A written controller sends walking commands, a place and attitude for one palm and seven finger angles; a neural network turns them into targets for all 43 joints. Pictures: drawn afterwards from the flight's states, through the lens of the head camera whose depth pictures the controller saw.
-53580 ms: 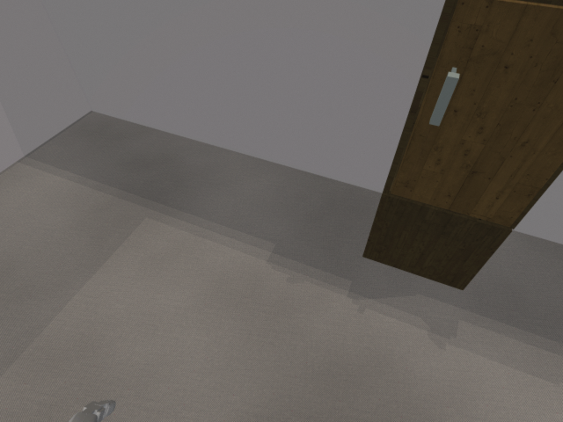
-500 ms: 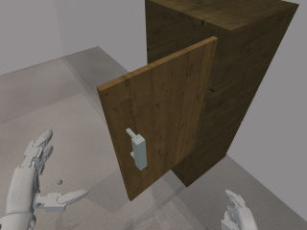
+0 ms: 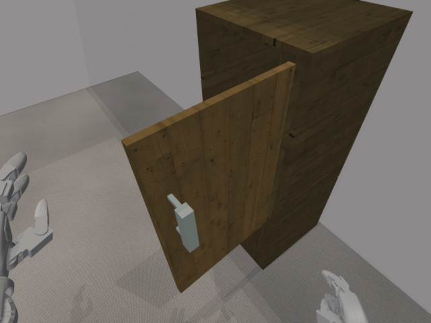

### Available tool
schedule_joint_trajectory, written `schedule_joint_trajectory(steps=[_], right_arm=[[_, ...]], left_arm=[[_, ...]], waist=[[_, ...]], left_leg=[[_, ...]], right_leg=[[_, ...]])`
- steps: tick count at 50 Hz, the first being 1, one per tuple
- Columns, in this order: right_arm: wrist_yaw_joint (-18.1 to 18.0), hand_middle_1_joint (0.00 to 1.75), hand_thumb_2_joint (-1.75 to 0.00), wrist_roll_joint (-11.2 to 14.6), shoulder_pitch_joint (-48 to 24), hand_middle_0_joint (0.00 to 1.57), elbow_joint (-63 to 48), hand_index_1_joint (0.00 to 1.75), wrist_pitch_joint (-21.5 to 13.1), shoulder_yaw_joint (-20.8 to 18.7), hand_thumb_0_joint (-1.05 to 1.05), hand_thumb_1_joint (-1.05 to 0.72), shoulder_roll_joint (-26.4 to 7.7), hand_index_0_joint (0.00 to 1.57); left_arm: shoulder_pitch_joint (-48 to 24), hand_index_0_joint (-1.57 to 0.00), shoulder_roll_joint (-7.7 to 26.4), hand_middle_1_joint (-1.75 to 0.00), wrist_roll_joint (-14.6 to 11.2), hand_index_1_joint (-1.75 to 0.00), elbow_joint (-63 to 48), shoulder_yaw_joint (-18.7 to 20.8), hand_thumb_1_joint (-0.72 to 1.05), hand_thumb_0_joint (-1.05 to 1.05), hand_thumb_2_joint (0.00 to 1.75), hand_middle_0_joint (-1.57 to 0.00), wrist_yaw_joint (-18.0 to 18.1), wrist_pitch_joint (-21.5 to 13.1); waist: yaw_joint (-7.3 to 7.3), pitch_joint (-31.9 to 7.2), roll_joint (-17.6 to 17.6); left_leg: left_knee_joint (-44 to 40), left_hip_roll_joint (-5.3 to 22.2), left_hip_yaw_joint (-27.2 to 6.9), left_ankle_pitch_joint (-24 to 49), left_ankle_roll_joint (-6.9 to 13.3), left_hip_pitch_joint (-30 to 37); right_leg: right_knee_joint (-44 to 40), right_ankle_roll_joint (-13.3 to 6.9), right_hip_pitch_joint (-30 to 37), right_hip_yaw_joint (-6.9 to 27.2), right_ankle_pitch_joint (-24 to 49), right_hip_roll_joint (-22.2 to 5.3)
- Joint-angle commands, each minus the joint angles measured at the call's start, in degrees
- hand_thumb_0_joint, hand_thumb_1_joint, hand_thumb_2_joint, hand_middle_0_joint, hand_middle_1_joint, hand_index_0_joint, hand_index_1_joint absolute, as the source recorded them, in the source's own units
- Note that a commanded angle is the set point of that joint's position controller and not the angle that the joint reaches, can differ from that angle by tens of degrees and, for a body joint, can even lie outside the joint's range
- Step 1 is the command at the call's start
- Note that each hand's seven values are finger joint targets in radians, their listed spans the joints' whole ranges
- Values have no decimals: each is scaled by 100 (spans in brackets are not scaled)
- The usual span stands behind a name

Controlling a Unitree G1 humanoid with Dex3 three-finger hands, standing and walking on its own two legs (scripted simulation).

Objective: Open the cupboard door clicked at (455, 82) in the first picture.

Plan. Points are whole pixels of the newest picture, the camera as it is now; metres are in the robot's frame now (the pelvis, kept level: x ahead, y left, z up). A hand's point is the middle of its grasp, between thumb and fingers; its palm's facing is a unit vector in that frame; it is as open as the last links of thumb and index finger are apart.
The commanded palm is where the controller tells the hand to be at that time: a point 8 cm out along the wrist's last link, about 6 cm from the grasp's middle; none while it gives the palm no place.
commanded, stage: draw the hand back to the body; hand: left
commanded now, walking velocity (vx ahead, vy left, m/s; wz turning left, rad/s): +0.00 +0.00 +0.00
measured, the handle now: (181, 222) +0.29 +0.11 +0.03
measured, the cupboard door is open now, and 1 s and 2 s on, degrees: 93 93 93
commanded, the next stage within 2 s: step back with the hand held close in 0.28 s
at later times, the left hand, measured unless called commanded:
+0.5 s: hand (54, 233) +0.18 +0.25 +0.16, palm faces +0.46 -0.78 -0.43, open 7.5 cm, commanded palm +0.13 +0.28 +0.17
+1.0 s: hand out of the picture +0.11 +0.29 +0.15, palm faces +0.38 -0.77 -0.51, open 7.5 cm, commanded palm +0.05 +0.33 +0.17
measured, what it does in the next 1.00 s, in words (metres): shifts its weight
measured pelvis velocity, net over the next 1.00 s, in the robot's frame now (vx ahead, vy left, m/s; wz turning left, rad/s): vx -0.09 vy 0.03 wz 0.00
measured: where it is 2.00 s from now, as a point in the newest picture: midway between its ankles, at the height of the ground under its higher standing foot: outside the picture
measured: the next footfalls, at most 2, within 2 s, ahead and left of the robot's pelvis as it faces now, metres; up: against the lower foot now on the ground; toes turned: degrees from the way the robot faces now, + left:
right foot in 1.04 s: -0.08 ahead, -0.09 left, +0.00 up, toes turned +2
left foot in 1.28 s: -0.03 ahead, +0.12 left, +0.00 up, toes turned +2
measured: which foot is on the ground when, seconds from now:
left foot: down 0.00-1.00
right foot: down 0.00-0.96, up 0.98-1.00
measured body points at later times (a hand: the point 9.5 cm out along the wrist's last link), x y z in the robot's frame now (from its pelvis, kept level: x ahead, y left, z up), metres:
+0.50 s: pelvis -0.01 -0.02 +0.00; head -0.02 -0.04 +0.45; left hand +0.15 +0.29 +0.19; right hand +0.18 -0.24 -0.09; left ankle +0.01 +0.10 -0.74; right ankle -0.05 -0.11 -0.74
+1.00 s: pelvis -0.09 +0.03 -0.01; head -0.07 +0.04 +0.44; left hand +0.09 +0.33 +0.18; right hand +0.08 -0.21 -0.09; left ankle +0.01 +0.10 -0.74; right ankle -0.06 -0.11 -0.74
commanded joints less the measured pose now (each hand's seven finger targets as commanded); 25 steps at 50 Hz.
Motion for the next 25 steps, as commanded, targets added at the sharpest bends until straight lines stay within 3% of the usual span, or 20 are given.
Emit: schedule_joint_trajectory(steps=[1,3,6,10,16,19,20,21,22,23,25], right_arm=[[-52,30,-90,17,-679,20,-909,30,-256,-281,0,-90,-611,20],[-63,30,-90,14,-708,20,-928,30,-255,-307,0,-90,-614,20],[-91,30,-90,2,-740,20,-908,30,-273,-282,0,-90,-582,20],[-109,30,-90,4,-765,20,-868,30,-359,-269,0,-90,-528,20],[-121,30,-90,15,-773,20,-831,30,-327,-295,0,-90,-539,20],[-120,30,-90,23,-789,20,-841,30,-316,-328,0,-90,-557,20],[-111,30,-90,23,-848,20,-860,30,-353,-314,0,-90,-561,20],[-104,30,-90,109,-698,20,-1080,30,-236,-200,0,-90,-526,20],[-134,30,-90,48,-799,20,-922,30,-174,-290,0,-90,-546,20],[-122,30,-90,38,-800,20,-970,30,-102,-309,0,-90,-564,20],[-101,30,-90,52,-751,20,-1082,30,41,-353,0,-90,-597,20]], left_arm=[[-282,-20,796,-30,-32,-30,-818,430,90,0,90,-20,-10,-303],[-385,-20,919,-30,-28,-30,-985,514,90,0,90,-20,-11,-348],[-527,-20,1118,-30,-16,-30,-1150,641,90,0,90,-20,19,-395],[-483,-20,1117,-30,-5,-30,-1310,654,90,0,90,-20,48,-460],[-336,-20,950,-30,-66,-30,-825,577,90,0,90,-20,0,-434],[-367,-20,947,-30,-72,-30,-860,573,90,0,90,-20,-31,-472],[-916,-20,1016,-30,-48,-30,-1347,488,90,0,90,-20,-26,-542],[-1818,-20,1976,-30,48,-30,-1574,1383,90,0,90,-20,59,-817],[-901,-20,1411,-30,10,-30,-1056,972,90,0,90,-20,-24,-799],[-421,-20,1219,-30,34,-30,-893,787,90,0,90,-20,-57,-703],[-84,-20,1079,-30,43,-30,-950,680,90,0,90,-20,-84,-653]], waist=[[-40,-337,-185],[-36,-468,-299],[-5,-557,-92],[-13,-501,218],[-28,-178,-222],[-22,-298,-264],[-53,-445,-49],[-276,169,92],[-262,-79,-345],[-262,-153,-559],[-279,-431,-600]], left_leg=[[-257,137,-267,1603,21,597],[-230,119,-242,1572,51,670],[-211,67,-239,1494,46,660],[-172,53,-201,1516,37,758],[-224,69,-169,1336,62,626],[-235,76,-150,1324,88,714],[-214,51,-154,1298,88,784],[-24,140,-293,915,109,381],[174,175,-314,979,125,340],[234,172,-248,1077,130,359],[278,196,-162,1309,126,315]], right_leg=[[-361,-40,-477,138,1768,33],[-374,-15,-494,168,1827,32],[-405,-35,-391,203,1812,10],[-449,-37,-517,218,1843,8],[-555,0,-586,225,1757,5],[-554,27,-599,251,1750,5],[-551,28,-587,281,1729,-10],[-798,37,-1170,641,1999,-296],[-711,66,-1205,650,2374,-417],[-637,126,-1202,646,2728,-460],[-431,218,-1052,547,3061,-494]])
